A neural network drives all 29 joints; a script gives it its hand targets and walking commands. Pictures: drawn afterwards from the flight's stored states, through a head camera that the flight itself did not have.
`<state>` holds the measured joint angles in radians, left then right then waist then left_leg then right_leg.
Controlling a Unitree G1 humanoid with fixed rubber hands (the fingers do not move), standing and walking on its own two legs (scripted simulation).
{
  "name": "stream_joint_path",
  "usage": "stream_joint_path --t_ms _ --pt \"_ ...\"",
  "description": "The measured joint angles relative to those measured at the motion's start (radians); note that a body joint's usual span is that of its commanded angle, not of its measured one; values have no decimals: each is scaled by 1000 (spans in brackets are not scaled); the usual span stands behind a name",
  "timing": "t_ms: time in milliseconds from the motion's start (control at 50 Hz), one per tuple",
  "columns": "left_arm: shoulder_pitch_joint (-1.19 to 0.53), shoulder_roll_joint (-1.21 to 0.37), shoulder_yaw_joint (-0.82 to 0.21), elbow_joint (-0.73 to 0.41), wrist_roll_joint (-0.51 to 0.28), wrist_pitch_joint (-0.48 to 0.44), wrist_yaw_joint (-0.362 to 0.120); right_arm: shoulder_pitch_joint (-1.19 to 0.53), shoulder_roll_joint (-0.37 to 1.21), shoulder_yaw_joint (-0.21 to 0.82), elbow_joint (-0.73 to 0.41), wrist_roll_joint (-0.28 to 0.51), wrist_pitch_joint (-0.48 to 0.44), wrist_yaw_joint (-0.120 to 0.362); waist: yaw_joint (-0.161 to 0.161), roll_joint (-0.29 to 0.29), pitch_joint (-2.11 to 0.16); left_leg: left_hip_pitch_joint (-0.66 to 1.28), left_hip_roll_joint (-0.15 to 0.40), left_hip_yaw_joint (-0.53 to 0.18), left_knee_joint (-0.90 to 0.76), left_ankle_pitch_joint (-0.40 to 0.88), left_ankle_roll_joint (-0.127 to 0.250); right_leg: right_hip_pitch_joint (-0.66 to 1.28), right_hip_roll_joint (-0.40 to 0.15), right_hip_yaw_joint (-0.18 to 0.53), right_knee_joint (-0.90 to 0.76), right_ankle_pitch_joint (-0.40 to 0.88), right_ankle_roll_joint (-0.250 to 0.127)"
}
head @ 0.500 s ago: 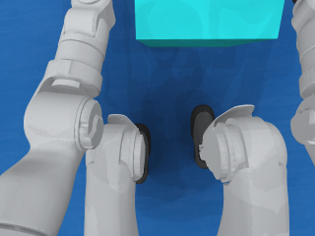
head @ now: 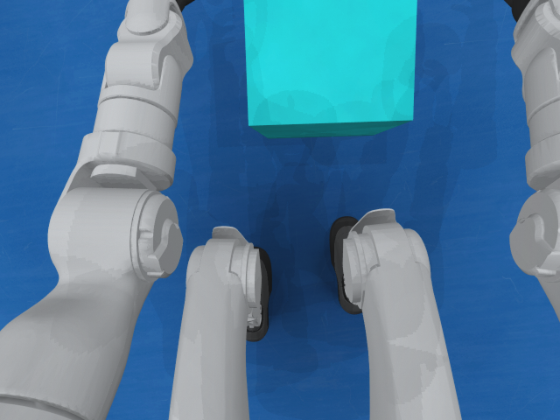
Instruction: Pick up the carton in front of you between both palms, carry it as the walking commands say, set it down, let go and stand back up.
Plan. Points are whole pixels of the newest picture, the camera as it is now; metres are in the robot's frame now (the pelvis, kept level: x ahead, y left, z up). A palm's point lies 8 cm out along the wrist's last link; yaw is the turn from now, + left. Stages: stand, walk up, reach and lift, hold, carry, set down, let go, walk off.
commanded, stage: set down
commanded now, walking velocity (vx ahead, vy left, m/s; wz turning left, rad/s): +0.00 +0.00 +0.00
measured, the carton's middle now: (323, 67) +0.54 -0.09 -0.31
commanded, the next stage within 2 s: let go in 0.66 s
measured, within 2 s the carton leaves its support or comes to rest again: neither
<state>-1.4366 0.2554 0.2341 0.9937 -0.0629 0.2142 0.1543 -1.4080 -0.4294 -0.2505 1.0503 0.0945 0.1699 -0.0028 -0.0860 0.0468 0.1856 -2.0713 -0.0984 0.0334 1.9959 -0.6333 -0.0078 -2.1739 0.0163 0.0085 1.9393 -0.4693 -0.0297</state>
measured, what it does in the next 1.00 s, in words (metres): rises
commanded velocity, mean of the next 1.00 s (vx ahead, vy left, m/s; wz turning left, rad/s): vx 0.00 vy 0.00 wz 0.00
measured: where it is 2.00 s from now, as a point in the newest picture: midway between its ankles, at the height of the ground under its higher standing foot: (302, 295)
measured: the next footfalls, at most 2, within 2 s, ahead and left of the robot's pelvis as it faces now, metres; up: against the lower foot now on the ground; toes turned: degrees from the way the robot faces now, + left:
none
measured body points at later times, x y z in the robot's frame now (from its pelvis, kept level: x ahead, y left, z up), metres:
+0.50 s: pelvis +0.02 -0.01 +0.13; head +0.35 -0.05 +0.44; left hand +0.59 +0.10 +0.03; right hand +0.55 -0.30 +0.03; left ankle +0.09 +0.11 -0.40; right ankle +0.13 -0.11 -0.40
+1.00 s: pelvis +0.07 -0.01 +0.26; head +0.34 -0.05 +0.62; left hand +0.51 +0.13 +0.13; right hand +0.47 -0.30 +0.13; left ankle +0.09 +0.11 -0.40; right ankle +0.13 -0.11 -0.40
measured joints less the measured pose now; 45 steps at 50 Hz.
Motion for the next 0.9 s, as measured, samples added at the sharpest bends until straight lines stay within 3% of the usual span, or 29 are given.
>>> stream_joint_path --t_ms 140,360,740,900 --pt "55 2 24 -39 23 -1 -18 35 17 -33 -46 -39 14 14 9 -8 -75 43 6 -6 -124 27 -5 42 9 6 -116 21 -3" --pt "141 -4 -6 -155 8 37 -26 125 22 -44 -152 -25 56 24 17 -21 -137 172 11 -27 -342 75 -10 178 14 5 -327 55 -7" --pt "260 -58 46 -140 93 -12 -61 228 67 -112 -111 -125 -6 80 31 -16 -211 492 23 -59 -797 225 -7 517 18 9 -784 184 0" --pt "515 -118 29 -273 168 -26 -60 480 116 -73 -245 -197 -23 104 41 -18 -208 689 30 -71 -988 274 -7 715 20 9 -968 226 -5"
